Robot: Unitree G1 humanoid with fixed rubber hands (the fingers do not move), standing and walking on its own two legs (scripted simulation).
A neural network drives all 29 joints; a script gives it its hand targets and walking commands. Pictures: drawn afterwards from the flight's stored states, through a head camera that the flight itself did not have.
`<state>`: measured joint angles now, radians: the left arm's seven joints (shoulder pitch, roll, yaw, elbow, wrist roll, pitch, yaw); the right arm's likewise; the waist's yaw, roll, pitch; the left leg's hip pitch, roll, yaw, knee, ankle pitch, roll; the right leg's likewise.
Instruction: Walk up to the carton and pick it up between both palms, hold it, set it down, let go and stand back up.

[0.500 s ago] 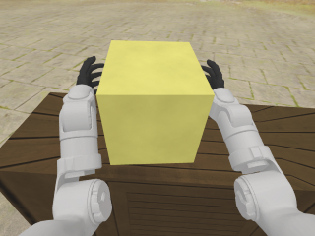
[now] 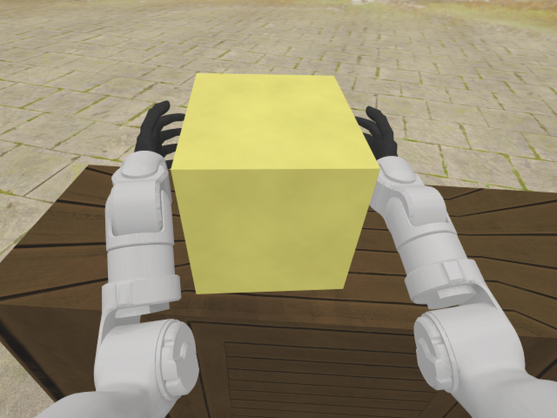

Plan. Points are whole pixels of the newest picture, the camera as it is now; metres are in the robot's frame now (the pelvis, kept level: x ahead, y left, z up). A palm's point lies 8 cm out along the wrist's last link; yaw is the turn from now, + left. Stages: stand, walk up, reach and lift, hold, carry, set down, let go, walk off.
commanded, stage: hold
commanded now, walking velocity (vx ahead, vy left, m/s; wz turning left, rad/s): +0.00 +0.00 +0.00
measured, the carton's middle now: (268, 179) +0.40 +0.00 +0.18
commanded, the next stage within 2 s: none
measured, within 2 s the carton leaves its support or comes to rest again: neither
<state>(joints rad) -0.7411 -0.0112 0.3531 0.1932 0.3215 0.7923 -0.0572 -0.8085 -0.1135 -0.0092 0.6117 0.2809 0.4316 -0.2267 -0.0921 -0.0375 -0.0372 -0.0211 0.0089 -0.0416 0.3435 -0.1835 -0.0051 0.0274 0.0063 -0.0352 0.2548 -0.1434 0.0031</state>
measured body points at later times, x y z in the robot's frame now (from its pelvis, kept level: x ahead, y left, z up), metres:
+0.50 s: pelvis +0.00 +0.00 +0.00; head -0.08 +0.02 +0.44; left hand +0.38 +0.16 +0.24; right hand +0.38 -0.16 +0.23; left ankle +0.01 +0.12 -0.75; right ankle +0.01 -0.12 -0.75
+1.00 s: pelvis +0.00 +0.00 +0.00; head -0.07 +0.03 +0.44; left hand +0.38 +0.16 +0.24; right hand +0.38 -0.16 +0.23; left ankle +0.01 +0.12 -0.75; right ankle +0.01 -0.12 -0.75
